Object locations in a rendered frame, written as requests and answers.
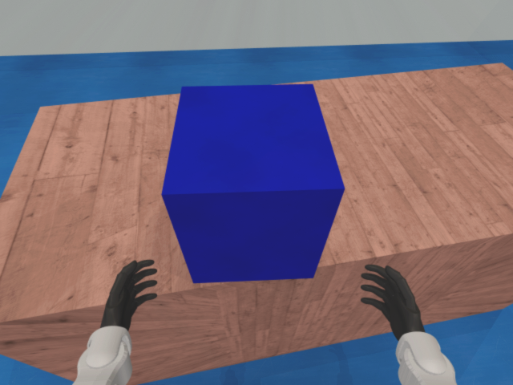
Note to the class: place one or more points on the carton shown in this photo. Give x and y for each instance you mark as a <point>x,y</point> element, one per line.
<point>252,184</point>

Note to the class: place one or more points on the left robot forearm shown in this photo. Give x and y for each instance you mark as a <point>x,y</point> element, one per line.
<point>106,361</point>

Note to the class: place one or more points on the right robot forearm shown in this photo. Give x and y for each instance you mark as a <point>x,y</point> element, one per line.
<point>422,362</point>

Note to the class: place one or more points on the right robot hand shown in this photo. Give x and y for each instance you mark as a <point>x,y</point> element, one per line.
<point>399,305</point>

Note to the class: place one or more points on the left robot hand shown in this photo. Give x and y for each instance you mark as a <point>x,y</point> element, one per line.
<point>121,303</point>

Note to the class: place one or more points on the pedestal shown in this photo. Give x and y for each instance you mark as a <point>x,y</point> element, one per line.
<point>426,158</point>

